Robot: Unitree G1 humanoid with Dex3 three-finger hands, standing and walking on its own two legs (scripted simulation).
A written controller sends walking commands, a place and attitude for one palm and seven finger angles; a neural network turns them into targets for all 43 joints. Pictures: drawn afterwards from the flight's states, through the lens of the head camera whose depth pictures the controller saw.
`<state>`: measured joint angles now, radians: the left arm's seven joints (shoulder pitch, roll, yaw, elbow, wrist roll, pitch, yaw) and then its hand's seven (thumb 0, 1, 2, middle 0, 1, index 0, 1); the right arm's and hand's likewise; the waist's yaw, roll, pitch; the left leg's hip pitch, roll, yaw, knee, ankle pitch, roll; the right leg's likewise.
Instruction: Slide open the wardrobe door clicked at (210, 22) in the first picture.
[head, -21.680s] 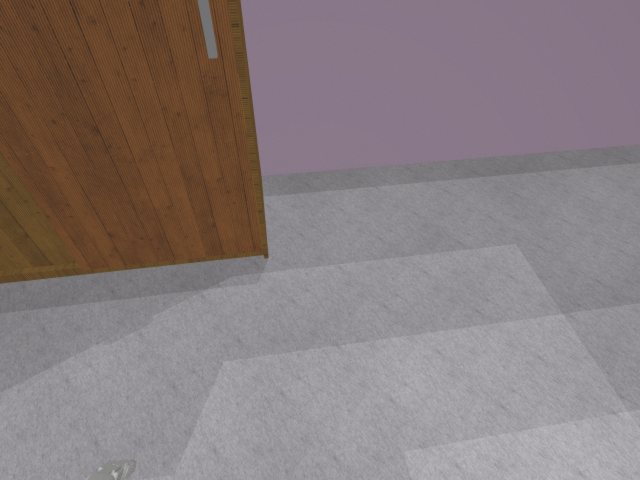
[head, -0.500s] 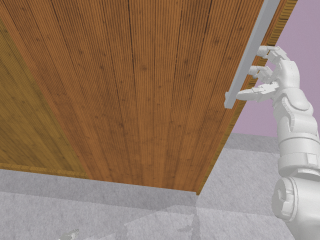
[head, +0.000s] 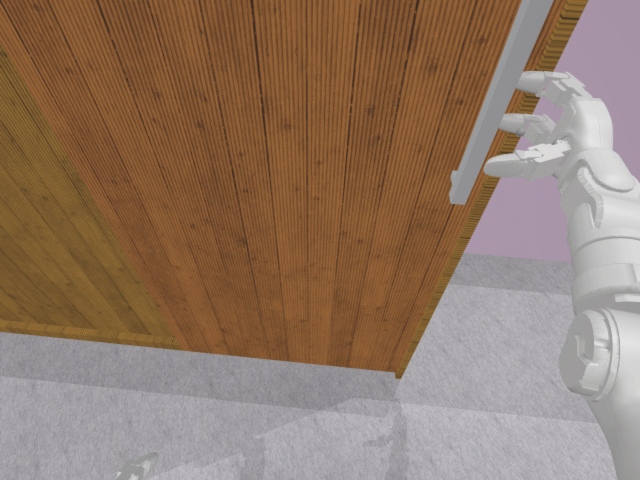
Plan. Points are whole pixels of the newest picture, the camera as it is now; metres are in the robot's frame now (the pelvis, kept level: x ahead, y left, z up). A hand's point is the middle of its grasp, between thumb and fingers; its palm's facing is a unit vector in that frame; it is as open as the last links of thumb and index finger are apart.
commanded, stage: feel for the door with the fingertips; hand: right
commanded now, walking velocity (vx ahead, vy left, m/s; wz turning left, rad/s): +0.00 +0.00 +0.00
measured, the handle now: (490, 100) +0.53 -0.13 +0.23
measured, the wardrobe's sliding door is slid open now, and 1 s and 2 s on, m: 0.00 0.00 0.00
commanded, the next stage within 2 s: slide the fingers in behind the handle in 0.02 s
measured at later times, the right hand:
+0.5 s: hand (511, 132) +0.48 -0.15 +0.22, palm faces -0.04 +1.00 +0.02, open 13.9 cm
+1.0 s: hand (494, 131) +0.48 -0.13 +0.22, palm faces -0.03 +1.00 +0.01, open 14.0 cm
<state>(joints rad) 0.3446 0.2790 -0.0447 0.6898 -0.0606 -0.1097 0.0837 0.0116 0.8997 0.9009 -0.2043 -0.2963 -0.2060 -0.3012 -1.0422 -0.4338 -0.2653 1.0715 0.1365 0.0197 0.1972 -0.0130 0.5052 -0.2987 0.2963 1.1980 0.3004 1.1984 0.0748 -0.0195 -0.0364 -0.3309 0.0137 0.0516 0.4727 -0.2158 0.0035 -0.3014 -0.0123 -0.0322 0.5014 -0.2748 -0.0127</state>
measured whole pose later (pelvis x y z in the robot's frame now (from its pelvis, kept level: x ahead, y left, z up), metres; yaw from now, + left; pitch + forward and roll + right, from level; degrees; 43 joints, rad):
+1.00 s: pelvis +0.01 +0.00 +0.00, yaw +1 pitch +4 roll +0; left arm 0.35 0.26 -0.03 0.68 -0.06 -0.09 0.07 0.01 0.90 0.90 -0.20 -0.30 -0.21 -0.30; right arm -0.95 -0.33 -0.24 0.90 0.14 0.07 0.13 -0.01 0.50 -0.30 0.30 1.20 0.30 1.20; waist 0.05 -0.03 -0.05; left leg -0.31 0.01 0.04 0.47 -0.23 0.00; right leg -0.27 -0.02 -0.04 0.49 -0.28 -0.01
